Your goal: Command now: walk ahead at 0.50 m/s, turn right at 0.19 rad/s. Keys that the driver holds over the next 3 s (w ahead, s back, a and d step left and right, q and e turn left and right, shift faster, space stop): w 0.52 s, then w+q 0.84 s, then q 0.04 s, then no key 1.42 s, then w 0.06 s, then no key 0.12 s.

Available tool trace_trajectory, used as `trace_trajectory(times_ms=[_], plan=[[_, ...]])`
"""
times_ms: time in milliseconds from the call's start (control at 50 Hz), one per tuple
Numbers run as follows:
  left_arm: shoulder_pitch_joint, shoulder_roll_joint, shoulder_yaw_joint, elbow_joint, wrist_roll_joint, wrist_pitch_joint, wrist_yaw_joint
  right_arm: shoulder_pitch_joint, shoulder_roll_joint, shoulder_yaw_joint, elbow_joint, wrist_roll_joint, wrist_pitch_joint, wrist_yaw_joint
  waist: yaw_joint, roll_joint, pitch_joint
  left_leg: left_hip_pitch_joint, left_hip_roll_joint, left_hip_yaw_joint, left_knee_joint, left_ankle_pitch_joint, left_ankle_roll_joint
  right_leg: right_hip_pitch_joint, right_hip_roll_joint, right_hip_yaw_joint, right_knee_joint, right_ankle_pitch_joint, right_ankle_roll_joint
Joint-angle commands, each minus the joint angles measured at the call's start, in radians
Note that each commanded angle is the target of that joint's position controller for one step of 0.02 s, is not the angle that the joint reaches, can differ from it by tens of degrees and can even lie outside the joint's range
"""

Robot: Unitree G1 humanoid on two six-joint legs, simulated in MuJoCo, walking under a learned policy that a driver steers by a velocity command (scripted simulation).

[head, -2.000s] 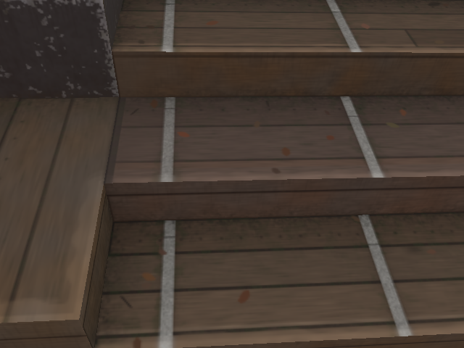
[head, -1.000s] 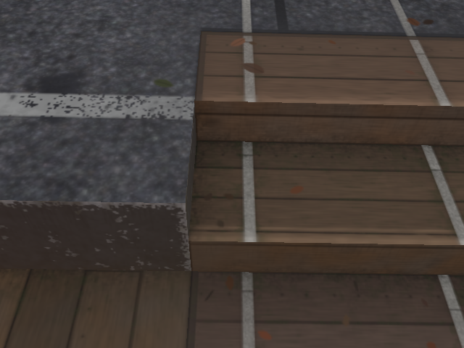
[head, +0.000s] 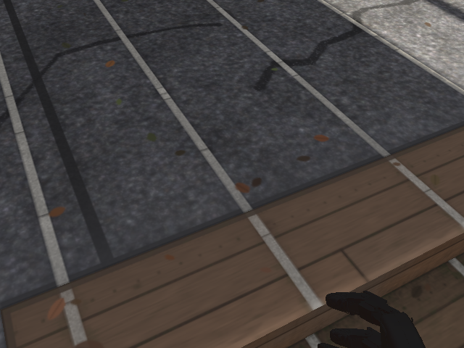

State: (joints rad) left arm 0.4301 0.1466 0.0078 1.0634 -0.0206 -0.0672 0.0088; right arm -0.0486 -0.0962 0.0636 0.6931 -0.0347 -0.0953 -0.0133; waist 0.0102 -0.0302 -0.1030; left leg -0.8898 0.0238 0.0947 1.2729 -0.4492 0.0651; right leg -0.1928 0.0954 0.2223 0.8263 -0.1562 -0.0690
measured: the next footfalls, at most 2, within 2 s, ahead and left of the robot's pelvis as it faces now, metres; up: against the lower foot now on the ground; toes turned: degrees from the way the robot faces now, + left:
right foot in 0.58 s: +0.43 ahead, -0.14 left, +0.00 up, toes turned -5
left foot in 0.98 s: +0.67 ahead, +0.05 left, +0.15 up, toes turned +9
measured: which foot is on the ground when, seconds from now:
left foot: down 0.00-0.62, up 0.64-0.96, down 0.98-1.00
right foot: up 0.00-0.56, down 0.58-1.00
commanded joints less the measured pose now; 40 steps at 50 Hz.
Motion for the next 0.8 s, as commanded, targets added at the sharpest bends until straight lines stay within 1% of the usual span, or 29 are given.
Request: trace_trajectory(times_ms=[20,40,60,100,120,160,200,240,260,340,360,400,480,500,520,540,560,580,600,620,640,660,680,700,720,740,760,780,800], plan=[[-0.037,0.043,0.024,-0.148,-0.002,-0.038,-0.029,0.360,-0.243,-0.100,0.118,0.018,0.011,-0.017,-0.101,0.319,-0.077,0.700,0.295,-1.085,-0.979,-0.282,0.228,-0.575,0.043,0.052,0.847,-0.009,0.002],[-0.146,0.010,0.010,-0.223,0.000,-0.023,-0.027,0.282,-0.170,-0.088,0.137,0.012,0.012,-0.002,-0.057,0.151,0.069,0.495,0.287,-0.896,-0.923,-0.352,0.167,-0.616,0.006,-0.001,0.894,0.042,-0.031],[-0.214,0.012,0.006,-0.270,0.024,-0.010,-0.025,0.246,-0.096,-0.071,0.172,0.004,0.008,0.008,-0.015,0.041,0.146,0.349,0.249,-0.690,-0.869,-0.250,0.129,-0.640,-0.024,-0.037,0.912,0.071,-0.072],[-0.129,-0.018,-0.006,-0.271,0.011,0.009,-0.030,0.281,0.021,-0.045,0.248,-0.007,0.000,0.030,0.059,0.042,0.112,0.339,0.178,-0.432,-0.821,-0.012,0.083,-0.671,-0.050,-0.029,0.985,0.091,-0.116],[-0.105,-0.029,-0.013,-0.275,0.007,0.013,-0.030,0.301,0.028,-0.044,0.268,0.002,-0.005,0.037,0.076,0.043,0.105,0.380,0.153,-0.351,-0.835,0.071,0.074,-0.706,-0.050,-0.018,0.953,0.103,-0.127],[-0.124,-0.046,-0.028,-0.297,0.007,0.024,-0.021,0.340,0.002,-0.046,0.299,0.009,-0.011,0.045,0.084,0.072,0.116,0.440,0.147,-0.291,-0.894,0.112,0.070,-0.827,-0.060,-0.028,0.971,0.061,-0.123],[-0.202,-0.019,-0.039,-0.352,0.034,0.017,-0.028,0.360,-0.056,-0.061,0.299,0.018,-0.008,0.044,0.084,0.030,0.091,0.466,0.126,-0.236,-0.926,0.147,0.063,-0.868,-0.099,-0.048,0.815,0.153,-0.083],[-0.268,0.033,-0.038,-0.386,0.039,0.013,-0.019,0.388,-0.138,-0.076,0.271,0.025,-0.007,0.018,0.053,0.022,0.074,0.479,0.125,-0.203,-1.004,0.174,0.098,-0.851,-0.122,-0.134,0.626,0.229,-0.016],[-0.323,0.027,-0.042,-0.403,0.037,0.010,-0.012,0.427,-0.156,-0.080,0.264,0.029,-0.001,-0.001,0.028,0.042,0.048,0.523,0.148,-0.235,-1.037,0.186,0.131,-0.846,-0.163,-0.185,0.575,0.221,0.028],[-0.441,0.088,-0.007,-0.414,0.005,-0.007,-0.011,0.531,-0.170,-0.088,0.259,0.029,-0.016,-0.018,-0.063,0.070,0.054,0.825,0.225,-0.255,-1.103,0.367,0.133,-0.893,-0.229,-0.193,0.335,0.297,0.068],[-0.406,0.080,0.008,-0.407,0.046,0.001,-0.032,0.593,-0.165,-0.110,0.261,0.044,-0.031,-0.028,-0.038,0.045,0.111,0.808,0.189,-0.223,-1.104,0.288,0.135,-0.800,-0.217,-0.258,0.233,0.240,0.054],[-0.441,0.032,0.009,-0.405,0.041,0.009,-0.053,0.626,-0.156,-0.119,0.250,0.011,-0.034,-0.030,-0.080,0.127,0.125,0.853,0.186,-0.203,-1.117,0.294,0.144,-0.718,-0.186,-0.302,0.141,0.166,0.032],[-0.502,0.016,0.016,-0.436,0.052,0.004,-0.051,0.663,-0.149,-0.131,0.247,-0.008,-0.014,-0.036,-0.100,0.180,0.194,1.057,0.242,-0.188,-1.067,0.590,0.151,-0.746,-0.164,-0.351,0.001,-0.034,-0.023],[-0.469,0.010,0.014,-0.433,0.053,-0.001,-0.046,0.630,-0.148,-0.131,0.241,-0.002,-0.012,-0.034,-0.074,0.183,0.179,1.056,0.235,-0.147,-1.011,0.812,0.132,-0.656,-0.140,-0.366,-0.055,-0.065,-0.042],[-0.458,-0.014,0.002,-0.425,0.074,0.046,-0.086,0.495,-0.150,-0.097,0.243,-0.095,-0.032,0.053,0.002,0.214,0.096,1.009,0.298,-0.179,-1.062,1.024,0.186,-0.486,-0.165,-0.256,-0.053,0.128,-0.055],[-0.487,0.065,0.036,-0.448,0.068,0.061,-0.085,0.476,-0.188,-0.118,0.226,-0.034,-0.036,0.080,0.006,0.134,0.091,1.071,0.277,-0.164,-1.006,1.140,0.195,-0.445,-0.098,-0.329,-0.176,-0.007,-0.051],[-0.410,0.068,0.042,-0.415,0.055,0.060,-0.086,0.449,-0.241,-0.126,0.239,-0.036,-0.031,0.095,0.053,0.123,0.070,1.026,0.224,-0.111,-0.919,1.341,0.169,-0.268,-0.081,-0.327,-0.265,0.198,-0.059],[-0.249,0.133,0.074,-0.357,0.042,0.049,-0.071,0.443,-0.293,-0.149,0.244,-0.011,-0.012,0.108,0.101,0.099,0.022,0.961,0.151,-0.068,-0.746,1.389,0.124,-0.016,-0.043,-0.339,-0.456,0.292,-0.063],[-0.075,0.147,0.079,-0.300,0.060,0.048,-0.049,0.571,-0.232,-0.136,0.294,-0.042,0.007,0.124,0.107,0.059,-0.148,0.729,0.110,-0.079,-0.537,1.122,0.089,0.404,-0.131,-0.261,-0.343,0.400,-0.127],[0.155,0.263,0.100,-0.218,0.066,0.040,-0.032,0.781,-0.082,-0.087,0.285,-0.075,0.011,0.148,0.062,-0.222,-0.376,0.379,-0.045,-0.072,-0.190,0.272,0.007,0.896,-0.426,0.081,-0.291,0.796,-0.382],[0.378,0.250,0.113,-0.123,0.115,0.038,-0.035,0.569,-0.150,-0.115,0.266,-0.026,0.013,0.171,0.217,-0.198,-0.191,0.119,-0.143,-0.157,0.239,-0.027,0.009,0.793,-0.510,0.341,-0.501,0.565,-0.366],[0.335,0.241,0.112,-0.059,0.139,0.028,-0.038,0.434,-0.105,-0.116,0.256,0.002,0.006,0.174,0.188,-0.155,0.087,-0.131,-0.085,-0.245,0.615,0.086,0.082,0.525,-0.497,0.219,-0.508,0.225,-0.251],[0.227,0.116,0.079,-0.038,0.137,0.034,-0.047,0.358,-0.081,-0.113,0.250,0.011,-0.002,0.150,0.138,-0.111,0.164,-0.242,-0.067,-0.227,0.816,0.092,0.159,0.318,-0.479,0.114,-0.502,0.153,-0.231],[0.129,0.013,0.035,-0.044,0.122,0.037,-0.055,0.355,-0.049,-0.100,0.215,-0.009,0.001,0.139,0.066,-0.090,0.087,-0.274,-0.048,-0.219,0.980,0.122,0.219,0.228,-0.467,0.022,-0.492,0.218,-0.221],[0.089,-0.032,0.009,-0.025,0.100,0.035,-0.065,0.297,-0.006,-0.074,0.156,-0.006,0.013,0.135,0.025,-0.069,0.072,-0.341,-0.038,-0.210,1.112,0.120,0.259,0.165,-0.460,-0.020,-0.499,0.223,-0.209],[0.035,-0.063,-0.018,-0.005,0.107,0.032,-0.065,0.279,0.052,-0.040,0.111,0.002,0.032,0.139,-0.023,-0.048,0.068,-0.433,-0.026,-0.212,1.222,0.090,0.288,0.091,-0.466,-0.049,-0.519,0.143,-0.194],[-0.018,-0.062,-0.029,0.008,0.131,0.026,-0.067,0.236,0.086,-0.013,0.054,0.009,0.048,0.132,-0.061,-0.020,0.098,-0.505,-0.014,-0.204,1.229,0.025,0.304,0.008,-0.460,-0.092,-0.577,0.017,-0.184],[-0.097,-0.042,-0.033,0.004,0.169,0.015,-0.068,0.190,0.075,0.000,0.013,0.013,0.057,0.128,-0.113,0.033,0.115,-0.459,0.015,-0.177,1.079,0.125,0.315,-0.136,-0.419,-0.179,-0.639,-0.087,-0.148],[-0.209,0.004,-0.029,-0.026,0.183,-0.002,-0.072,0.152,0.019,-0.008,-0.020,0.022,0.063,0.127,-0.156,0.061,0.122,-0.323,0.054,-0.121,0.804,0.230,0.296,-0.296,-0.341,-0.299,-0.711,-0.127,-0.131]])
Over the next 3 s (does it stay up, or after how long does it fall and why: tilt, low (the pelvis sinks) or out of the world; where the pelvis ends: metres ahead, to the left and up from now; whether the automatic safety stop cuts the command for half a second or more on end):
stays up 0.91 -0.03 0.27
